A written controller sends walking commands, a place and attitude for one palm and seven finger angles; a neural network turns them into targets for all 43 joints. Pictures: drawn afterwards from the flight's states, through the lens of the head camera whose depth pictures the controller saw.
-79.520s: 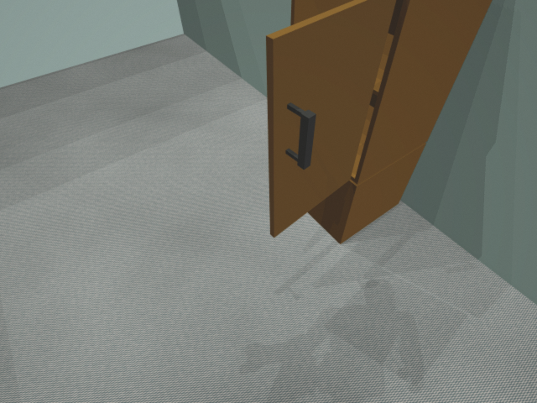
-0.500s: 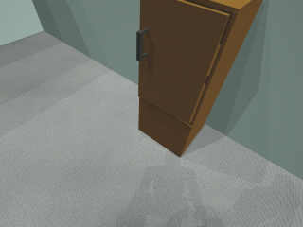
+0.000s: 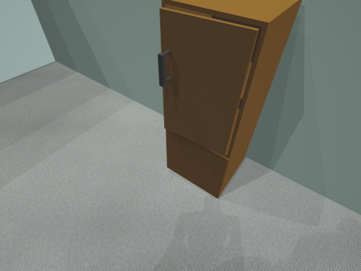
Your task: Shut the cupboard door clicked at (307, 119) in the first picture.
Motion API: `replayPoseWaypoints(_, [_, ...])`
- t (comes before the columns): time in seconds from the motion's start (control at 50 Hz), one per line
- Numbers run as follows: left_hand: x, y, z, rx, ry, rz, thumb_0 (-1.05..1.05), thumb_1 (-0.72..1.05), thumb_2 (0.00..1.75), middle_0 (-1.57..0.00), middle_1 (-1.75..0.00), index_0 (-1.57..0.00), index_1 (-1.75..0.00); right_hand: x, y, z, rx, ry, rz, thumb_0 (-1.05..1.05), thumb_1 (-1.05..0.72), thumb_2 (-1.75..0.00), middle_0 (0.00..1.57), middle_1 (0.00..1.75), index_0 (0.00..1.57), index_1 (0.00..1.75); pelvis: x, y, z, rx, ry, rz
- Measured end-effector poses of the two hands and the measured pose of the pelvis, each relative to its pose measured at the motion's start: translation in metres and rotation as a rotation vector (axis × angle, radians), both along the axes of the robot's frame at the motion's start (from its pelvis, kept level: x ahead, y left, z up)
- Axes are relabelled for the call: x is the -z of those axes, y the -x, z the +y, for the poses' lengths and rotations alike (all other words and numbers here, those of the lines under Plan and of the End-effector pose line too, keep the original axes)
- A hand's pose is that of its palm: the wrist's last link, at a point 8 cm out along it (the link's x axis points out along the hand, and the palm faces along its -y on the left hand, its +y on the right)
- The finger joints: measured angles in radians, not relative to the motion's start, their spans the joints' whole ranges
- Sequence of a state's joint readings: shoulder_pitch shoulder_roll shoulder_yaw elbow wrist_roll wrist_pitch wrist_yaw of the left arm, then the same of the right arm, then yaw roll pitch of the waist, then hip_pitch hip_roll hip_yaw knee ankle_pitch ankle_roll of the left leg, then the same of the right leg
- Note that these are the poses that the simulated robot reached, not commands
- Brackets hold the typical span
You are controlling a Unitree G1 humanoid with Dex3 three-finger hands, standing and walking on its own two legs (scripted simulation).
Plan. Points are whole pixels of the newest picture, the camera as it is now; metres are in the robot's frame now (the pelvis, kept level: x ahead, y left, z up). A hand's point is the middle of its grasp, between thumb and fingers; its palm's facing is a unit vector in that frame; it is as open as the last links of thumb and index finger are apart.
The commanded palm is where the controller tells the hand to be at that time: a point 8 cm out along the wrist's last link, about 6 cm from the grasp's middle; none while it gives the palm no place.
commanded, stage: let the arm hang, fingers relaxed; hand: left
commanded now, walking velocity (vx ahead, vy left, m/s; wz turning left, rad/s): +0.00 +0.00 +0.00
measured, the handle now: (165, 68) +0.86 +0.11 +0.04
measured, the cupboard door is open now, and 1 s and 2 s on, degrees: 3 3 3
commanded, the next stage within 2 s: look to check the result in 0.14 s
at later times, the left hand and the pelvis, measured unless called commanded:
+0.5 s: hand out of the picture -0.04 +0.16 -0.18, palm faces +0.04 -0.98 -0.17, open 7.4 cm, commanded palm none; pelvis +0.01 +0.00 +0.00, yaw +0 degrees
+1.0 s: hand out of the picture +0.01 +0.16 -0.18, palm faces +0.09 -0.98 -0.18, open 7.4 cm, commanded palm none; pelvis +0.03 -0.01 +0.00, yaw +3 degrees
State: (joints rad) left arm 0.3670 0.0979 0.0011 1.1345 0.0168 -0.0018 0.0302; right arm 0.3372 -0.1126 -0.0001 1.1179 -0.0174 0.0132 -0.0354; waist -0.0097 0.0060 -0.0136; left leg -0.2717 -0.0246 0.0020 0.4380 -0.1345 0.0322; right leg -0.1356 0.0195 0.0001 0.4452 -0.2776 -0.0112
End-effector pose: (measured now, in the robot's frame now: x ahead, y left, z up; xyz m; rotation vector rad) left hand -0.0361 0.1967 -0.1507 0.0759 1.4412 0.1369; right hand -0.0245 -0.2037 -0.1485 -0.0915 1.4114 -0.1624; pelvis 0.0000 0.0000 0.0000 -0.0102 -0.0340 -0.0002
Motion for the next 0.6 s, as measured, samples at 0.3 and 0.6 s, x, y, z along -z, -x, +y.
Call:
replayPoseWaypoints(0.3, [-0.001, 0.002, 0.003, -0.006, -0.011, 0.042, 0.0, 0.91, 0.9, -0.2, -0.3, -0.2, -0.29, -0.004, 0.005, -0.011, 0.0, 0.025, 0.049, 0.0, -0.91, -0.9, 0.2, 0.3, 0.2, 0.3, 0.0, -0.005, -0.004, -0.005, 0.002, 0.01])
replayPoseWaypoints(0.6, [-0.005, -0.004, 0.009, -0.006, -0.032, 0.067, 0.0, 0.91, 0.9, -0.19, -0.3, -0.2, -0.29, -0.004, -0.02, -0.014, -0.017, 0.023, 0.028, 0.0, -0.91, -0.9, 0.2, 0.3, 0.2, 0.3, -0.002, -0.016, -0.005, -0.001, -0.002, 0.011])
